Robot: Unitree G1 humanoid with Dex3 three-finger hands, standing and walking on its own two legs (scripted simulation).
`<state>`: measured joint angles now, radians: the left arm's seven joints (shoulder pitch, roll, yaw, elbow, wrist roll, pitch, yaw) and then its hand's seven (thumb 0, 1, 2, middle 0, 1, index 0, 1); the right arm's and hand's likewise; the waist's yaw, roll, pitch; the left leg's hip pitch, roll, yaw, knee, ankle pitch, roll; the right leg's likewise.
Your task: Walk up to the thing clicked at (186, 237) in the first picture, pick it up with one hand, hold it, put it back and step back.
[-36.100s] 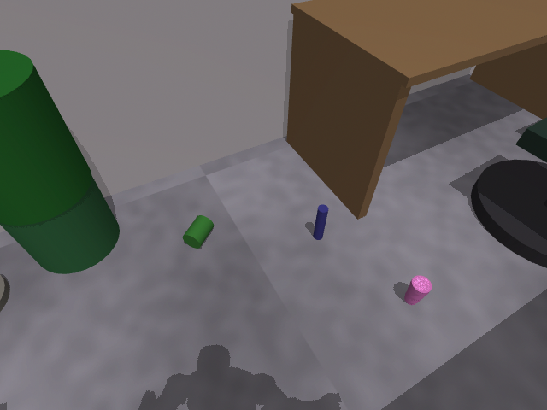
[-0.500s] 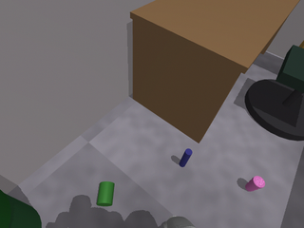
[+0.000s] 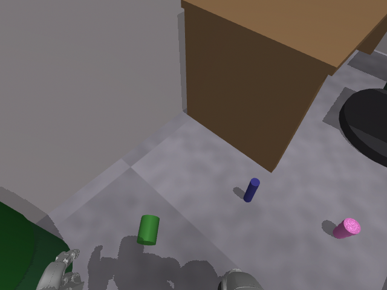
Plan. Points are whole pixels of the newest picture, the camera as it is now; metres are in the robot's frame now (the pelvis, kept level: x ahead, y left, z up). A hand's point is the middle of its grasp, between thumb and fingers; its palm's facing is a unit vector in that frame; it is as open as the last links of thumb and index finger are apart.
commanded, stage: walk up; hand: left
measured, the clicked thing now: (148, 230) +0.44 +0.22 -0.70
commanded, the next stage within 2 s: stand in 1.02 s
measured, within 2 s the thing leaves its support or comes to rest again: neither
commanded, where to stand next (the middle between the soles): +0.05 +0.00 m, yaw -3 degrees
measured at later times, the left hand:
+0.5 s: hand out of the picture +0.05 +0.30 -0.14, palm faces -0.03 -0.93 -0.36, open 7.4 cm
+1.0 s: hand out of the picture +0.12 +0.25 -0.13, palm faces -0.11 -0.94 -0.33, open 7.4 cm
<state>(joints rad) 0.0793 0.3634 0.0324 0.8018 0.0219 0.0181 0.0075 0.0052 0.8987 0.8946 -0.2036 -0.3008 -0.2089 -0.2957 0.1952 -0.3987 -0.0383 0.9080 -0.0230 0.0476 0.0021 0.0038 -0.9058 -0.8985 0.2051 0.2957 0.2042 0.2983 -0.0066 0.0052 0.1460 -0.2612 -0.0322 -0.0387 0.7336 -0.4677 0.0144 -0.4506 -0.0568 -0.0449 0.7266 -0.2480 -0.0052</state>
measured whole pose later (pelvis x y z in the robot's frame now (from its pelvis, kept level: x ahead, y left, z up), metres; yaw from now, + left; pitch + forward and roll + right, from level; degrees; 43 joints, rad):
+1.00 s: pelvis +0.00 +0.01 +0.02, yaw -5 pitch -3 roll +0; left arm 0.11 0.36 0.01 1.04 0.00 0.00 -0.02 0.01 0.90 0.90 -0.20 -0.30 -0.20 -0.30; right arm 0.17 -0.37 0.00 1.04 0.00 -0.02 0.01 0.01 -0.91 -0.90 0.20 0.30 0.20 0.30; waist -0.01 0.00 0.08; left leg -0.22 0.03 -0.01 0.54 -0.26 -0.03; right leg -0.18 -0.02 0.03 0.54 -0.30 0.03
